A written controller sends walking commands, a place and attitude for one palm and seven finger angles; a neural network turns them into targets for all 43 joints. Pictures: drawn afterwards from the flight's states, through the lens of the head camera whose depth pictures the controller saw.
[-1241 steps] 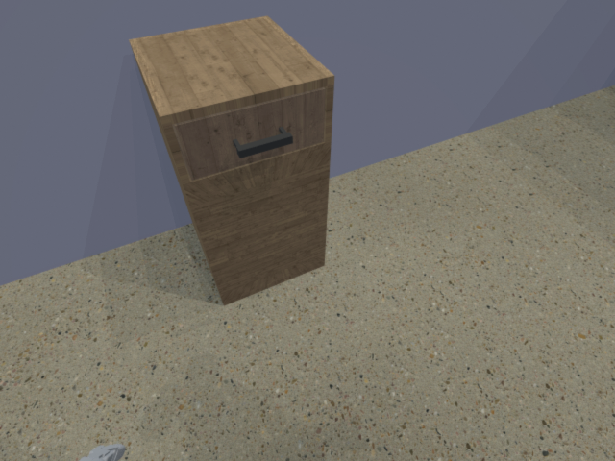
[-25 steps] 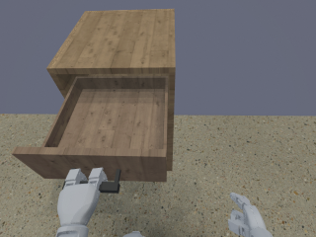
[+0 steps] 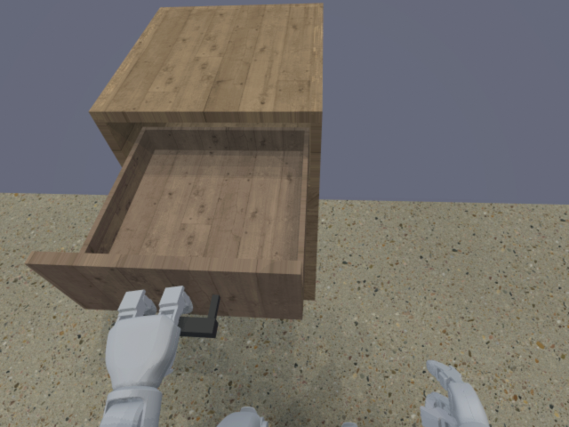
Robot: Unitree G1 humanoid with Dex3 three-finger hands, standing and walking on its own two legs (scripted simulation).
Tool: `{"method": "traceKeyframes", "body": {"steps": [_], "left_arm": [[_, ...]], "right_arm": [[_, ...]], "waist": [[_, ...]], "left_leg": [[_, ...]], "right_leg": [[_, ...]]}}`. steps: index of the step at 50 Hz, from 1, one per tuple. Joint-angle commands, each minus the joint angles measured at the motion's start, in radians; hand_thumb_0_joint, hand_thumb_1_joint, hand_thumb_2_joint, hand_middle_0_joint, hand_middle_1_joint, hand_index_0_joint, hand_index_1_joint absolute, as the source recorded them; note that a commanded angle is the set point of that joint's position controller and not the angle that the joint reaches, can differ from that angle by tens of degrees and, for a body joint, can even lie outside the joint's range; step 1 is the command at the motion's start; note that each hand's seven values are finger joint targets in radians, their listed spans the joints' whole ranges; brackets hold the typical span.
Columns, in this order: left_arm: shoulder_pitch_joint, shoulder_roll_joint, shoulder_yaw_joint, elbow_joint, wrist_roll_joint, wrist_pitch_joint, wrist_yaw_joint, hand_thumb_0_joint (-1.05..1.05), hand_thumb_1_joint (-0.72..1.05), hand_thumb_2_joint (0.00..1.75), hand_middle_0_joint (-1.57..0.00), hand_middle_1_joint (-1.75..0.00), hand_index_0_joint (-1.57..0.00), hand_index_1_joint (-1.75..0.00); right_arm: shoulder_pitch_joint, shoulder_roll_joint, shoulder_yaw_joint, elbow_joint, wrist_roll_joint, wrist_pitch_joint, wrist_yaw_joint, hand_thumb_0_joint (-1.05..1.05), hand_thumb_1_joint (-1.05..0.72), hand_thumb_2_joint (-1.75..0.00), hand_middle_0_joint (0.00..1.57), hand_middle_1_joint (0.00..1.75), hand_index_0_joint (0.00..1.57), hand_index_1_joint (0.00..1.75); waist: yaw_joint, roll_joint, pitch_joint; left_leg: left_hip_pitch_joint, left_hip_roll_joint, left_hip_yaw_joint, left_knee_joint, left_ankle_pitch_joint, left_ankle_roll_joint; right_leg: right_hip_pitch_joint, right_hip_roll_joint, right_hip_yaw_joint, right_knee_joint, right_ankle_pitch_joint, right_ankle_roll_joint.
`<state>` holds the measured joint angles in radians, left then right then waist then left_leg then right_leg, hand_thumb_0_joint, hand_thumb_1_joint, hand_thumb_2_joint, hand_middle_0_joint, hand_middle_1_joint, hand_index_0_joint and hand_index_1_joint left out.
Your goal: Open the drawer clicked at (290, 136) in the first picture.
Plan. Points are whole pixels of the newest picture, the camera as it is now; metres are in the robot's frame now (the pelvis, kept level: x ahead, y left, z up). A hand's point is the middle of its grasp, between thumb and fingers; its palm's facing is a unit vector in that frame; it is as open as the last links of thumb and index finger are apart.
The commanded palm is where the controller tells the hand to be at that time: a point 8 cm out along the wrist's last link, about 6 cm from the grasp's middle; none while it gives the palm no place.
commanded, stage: open the thumb to release the handle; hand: left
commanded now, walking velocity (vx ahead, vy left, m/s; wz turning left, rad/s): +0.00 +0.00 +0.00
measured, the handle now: (171, 312) +0.28 +0.19 -0.01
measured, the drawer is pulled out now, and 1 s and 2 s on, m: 0.30 0.30 0.30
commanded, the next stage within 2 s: lift the hand off the handle in 0.22 s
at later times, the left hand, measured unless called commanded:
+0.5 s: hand (162, 353) +0.23 +0.20 -0.03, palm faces +0.01 -0.09 -1.00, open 13.7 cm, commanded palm +0.21 +0.19 +0.02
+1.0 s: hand (159, 345) +0.23 +0.20 -0.01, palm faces +0.01 -0.11 -0.99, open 13.5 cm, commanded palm +0.21 +0.19 +0.05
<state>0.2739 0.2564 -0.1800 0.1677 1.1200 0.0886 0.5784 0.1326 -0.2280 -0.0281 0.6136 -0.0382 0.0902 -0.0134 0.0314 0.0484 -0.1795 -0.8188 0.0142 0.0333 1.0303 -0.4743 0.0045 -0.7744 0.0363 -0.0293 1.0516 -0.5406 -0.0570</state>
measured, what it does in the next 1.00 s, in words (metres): stands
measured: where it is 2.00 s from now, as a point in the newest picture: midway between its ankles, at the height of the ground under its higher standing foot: outside the picture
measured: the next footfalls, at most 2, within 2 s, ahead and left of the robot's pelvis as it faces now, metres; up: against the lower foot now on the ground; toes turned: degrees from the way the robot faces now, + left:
none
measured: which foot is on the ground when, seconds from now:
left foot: down 0.00-1.00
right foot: down 0.00-1.00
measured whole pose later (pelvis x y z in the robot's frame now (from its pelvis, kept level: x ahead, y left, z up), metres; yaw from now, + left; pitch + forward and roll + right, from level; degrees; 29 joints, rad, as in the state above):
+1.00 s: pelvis -0.01 +0.01 +0.01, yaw +0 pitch +11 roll +0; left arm 0.21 0.27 -0.23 0.18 1.09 0.10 0.50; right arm 0.15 -0.22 -0.02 0.59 -0.03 0.10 -0.01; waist 0.03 0.06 -0.15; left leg -0.73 0.01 0.03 0.96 -0.43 0.02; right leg -0.68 0.03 -0.03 0.96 -0.49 -0.05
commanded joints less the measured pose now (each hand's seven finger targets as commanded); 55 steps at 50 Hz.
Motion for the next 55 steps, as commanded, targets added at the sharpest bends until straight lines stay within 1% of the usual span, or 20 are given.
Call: {"method": "traceKeyframes", "body": {"steps": [1,3,5,6,15,16,19,22,24,25,27,29,32,35,37,41,47,51,54,55], "left_arm": [[-0.074,0.135,0.089,-0.118,-0.014,0.015,0.004,0.0,-0.15,0.45,-0.32,-1.24,-0.32,-1.24],[-0.092,0.141,0.092,-0.099,-0.015,0.005,-0.006,0.0,-0.29,0.39,-0.32,-1.22,-0.32,-1.22],[-0.115,0.156,0.105,-0.126,-0.012,-0.01,-0.007,0.0,-0.43,0.33,-0.3,-1.21,-0.3,-1.21],[-0.08,0.134,0.087,-0.104,-0.016,-0.01,-0.009,0.0,-0.5,0.3,-0.3,-1.2,-0.3,-1.2],[-0.094,0.151,0.111,-0.118,-0.014,-0.035,0.002,0.0,-0.5,0.3,-0.3,-1.2,-0.3,-1.2],[-0.063,0.102,0.062,-0.132,-0.015,-0.03,0.0,0.0,-0.5,0.3,-0.3,-1.2,-0.3,-1.2],[-0.129,0.111,0.058,-0.143,-0.008,-0.024,0.006,0.0,-0.5,0.3,-0.3,-1.2,-0.3,-1.2],[-0.129,0.116,0.064,-0.14,-0.001,-0.023,0.012,0.0,-0.5,0.3,-0.3,-1.2,-0.3,-1.2],[-0.162,0.113,0.057,-0.118,0.0,-0.014,0.009,0.0,-0.5,0.3,-0.3,-1.2,-0.3,-1.2],[-0.208,0.122,0.059,-0.143,0.004,-0.018,0.013,0.0,-0.5,0.3,-0.3,-1.2,-0.3,-1.2],[-0.198,0.102,0.037,-0.134,0.003,-0.013,0.014,0.0,-0.5,0.3,-0.3,-1.2,-0.3,-1.2],[-0.193,0.105,0.044,-0.109,-0.002,-0.006,0.01,0.0,-0.5,0.3,-0.3,-1.2,-0.3,-1.2],[-0.223,0.094,0.024,-0.147,0.0,-0.007,0.011,0.0,-0.5,0.3,-0.3,-1.2,-0.3,-1.2],[-0.239,0.114,0.038,-0.175,-0.008,-0.002,0.007,0.0,-0.5,0.3,-0.3,-1.2,-0.3,-1.2],[-0.234,0.097,0.015,-0.2,-0.014,-0.002,0.001,0.0,-0.5,0.3,-0.3,-1.2,-0.3,-1.2],[-0.208,0.122,0.048,-0.177,-0.017,0.002,-0.008,0.0,-0.5,0.3,-0.3,-1.2,-0.3,-1.2],[-0.247,0.102,0.014,-0.234,-0.021,0.002,-0.016,0.0,-0.5,0.3,-0.3,-1.2,-0.3,-1.2],[-0.243,0.106,0.018,-0.226,-0.029,0.008,-0.029,0.0,-0.5,0.3,-0.3,-1.2,-0.3,-1.2],[-0.244,0.146,0.056,-0.255,-0.03,0.003,-0.033,0.0,-0.5,0.3,-0.3,-1.2,-0.3,-1.2],[-0.233,0.128,0.038,-0.276,-0.03,-0.001,-0.035,0.0,-0.5,0.3,-0.3,-1.2,-0.3,-1.2]], "right_arm": [[-0.093,-0.089,-0.026,-0.151,0.006,-0.05,-0.021,0.0,-0.9,-0.9,0.2,0.3,0.2,0.3],[-0.095,-0.089,-0.022,-0.149,0.007,-0.051,-0.024,0.0,-0.9,-0.9,0.2,0.3,0.2,0.3],[-0.104,-0.088,-0.018,-0.152,0.003,-0.052,-0.022,0.0,-0.9,-0.9,0.2,0.3,0.2,0.3],[-0.093,-0.085,-0.025,-0.154,0.006,-0.055,-0.022,0.0,-0.9,-0.9,0.2,0.3,0.2,0.3],[-0.1,-0.088,-0.023,-0.161,0.001,-0.054,-0.011,0.0,-0.9,-0.9,0.2,0.3,0.2,0.3],[-0.096,-0.085,-0.03,-0.173,0.002,-0.056,-0.006,0.0,-0.9,-0.9,0.2,0.3,0.2,0.3],[-0.091,-0.093,-0.032,-0.168,-0.001,-0.052,-0.003,0.0,-0.9,-0.9,0.2,0.3,0.2,0.3],[-0.093,-0.091,-0.029,-0.168,-0.004,-0.047,-0.001,0.0,-0.9,-0.9,0.2,0.3,0.2,0.3],[-0.091,-0.093,-0.031,-0.162,0.0,-0.044,-0.004,0.0,-0.9,-0.9,0.2,0.3,0.2,0.3],[-0.094,-0.093,-0.027,-0.16,-0.005,-0.042,-0.003,0.0,-0.9,-0.9,0.2,0.3,0.2,0.3],[-0.093,-0.091,-0.03,-0.159,-0.003,-0.044,-0.003,0.0,-0.9,-0.9,0.2,0.3,0.2,0.3],[-0.083,-0.095,-0.032,-0.155,0.0,-0.044,-0.006,0.0,-0.9,-0.9,0.2,0.3,0.2,0.3],[-0.091,-0.09,-0.031,-0.158,-0.001,-0.04,-0.005,0.0,-0.9,-0.9,0.2,0.3,0.2,0.3],[-0.093,-0.091,-0.027,-0.162,0.0,-0.036,-0.007,0.0,-0.9,-0.9,0.2,0.3,0.2,0.3],[-0.092,-0.088,-0.027,-0.168,0.001,-0.037,-0.006,0.0,-0.9,-0.9,0.2,0.3,0.2,0.3],[-0.093,-0.088,-0.027,-0.166,0.006,-0.033,-0.012,0.0,-0.9,-0.9,0.2,0.3,0.2,0.3],[-0.101,-0.086,-0.022,-0.178,0.005,-0.028,-0.004,0.0,-0.9,-0.9,0.2,0.3,0.2,0.3],[-0.1,-0.086,-0.024,-0.177,0.009,-0.025,-0.006,0.0,-0.9,-0.9,0.2,0.3,0.2,0.3],[-0.099,-0.092,-0.024,-0.181,0.007,-0.026,-0.008,0.0,-0.9,-0.9,0.2,0.3,0.2,0.3],[-0.105,-0.086,-0.02,-0.184,0.004,-0.027,-0.004,0.0,-0.9,-0.9,0.2,0.3,0.2,0.3]], "waist": [[-0.011,-0.097,-0.189],[-0.011,-0.107,-0.16],[0.002,-0.073,-0.204],[-0.005,-0.084,-0.176],[0.003,-0.089,-0.205],[-0.002,-0.069,-0.178],[-0.018,-0.053,-0.181],[-0.011,-0.072,-0.2],[-0.023,-0.067,-0.171],[-0.02,-0.069,-0.205],[-0.021,-0.045,-0.2],[-0.027,-0.075,-0.192],[-0.02,-0.046,-0.213],[-0.019,-0.06,-0.225],[-0.021,-0.045,-0.215],[-0.018,-0.066,-0.167],[-0.017,-0.02,-0.184],[-0.019,-0.056,-0.156],[-0.009,-0.041,-0.182],[-0.005,-0.051,-0.202]], "left_leg": [[0.194,-0.053,-0.012,-0.101,0.229,0.03],[0.177,-0.055,-0.015,-0.106,0.204,0.029],[0.188,-0.054,-0.009,-0.106,0.209,0.029],[0.185,-0.055,-0.011,-0.107,0.201,0.031],[0.173,-0.053,-0.013,-0.098,0.203,0.028],[0.186,-0.053,-0.017,-0.108,0.198,0.028],[0.206,-0.047,-0.02,-0.108,0.2,0.029],[0.202,-0.048,-0.017,-0.1,0.205,0.029],[0.201,-0.046,-0.022,-0.107,0.193,0.029],[0.206,-0.045,-0.021,-0.104,0.193,0.03],[0.22,-0.045,-0.019,-0.106,0.196,0.031],[0.218,-0.044,-0.026,-0.111,0.203,0.031],[0.24,-0.043,-0.024,-0.117,0.207,0.03],[0.259,-0.042,-0.026,-0.131,0.211,0.031],[0.276,-0.043,-0.026,-0.141,0.215,0.032],[0.272,-0.042,-0.029,-0.162,0.199,0.032],[0.33,-0.039,-0.028,-0.188,0.213,0.03],[0.332,-0.039,-0.031,-0.205,0.217,0.033],[0.349,-0.04,-0.026,-0.212,0.244,0.032],[0.363,-0.041,-0.022,-0.207,0.262,0.033]], "right_leg": [[0.122,0.0,0.072,-0.221,0.418,0.023],[0.11,0.0,0.071,-0.228,0.373,0.024],[0.114,-0.006,0.079,-0.225,0.363,0.025],[0.118,-0.003,0.076,-0.233,0.362,0.022],[0.107,-0.006,0.075,-0.217,0.353,0.022],[0.098,0.0,0.072,-0.225,0.339,0.015],[0.068,0.001,0.053,-0.222,0.312,0.013],[0.068,0.0,0.055,-0.215,0.323,0.017],[0.059,0.003,0.05,-0.221,0.305,0.013],[0.054,0.0,0.051,-0.215,0.293,0.017],[0.048,0.0,0.047,-0.22,0.293,0.015],[0.061,0.004,0.04,-0.22,0.312,0.013],[0.055,0.003,0.036,-0.22,0.295,0.013],[0.075,0.004,0.037,-0.232,0.294,0.015],[0.079,0.004,0.03,-0.24,0.291,0.013],[0.093,0.007,0.028,-0.26,0.276,0.012],[0.097,0.008,0.021,-0.277,0.258,0.009],[0.127,0.008,0.02,-0.293,0.276,0.011],[0.161,0.007,0.031,-0.299,0.314,0.008],[0.163,0.004,0.03,-0.295,0.334,0.012]]}}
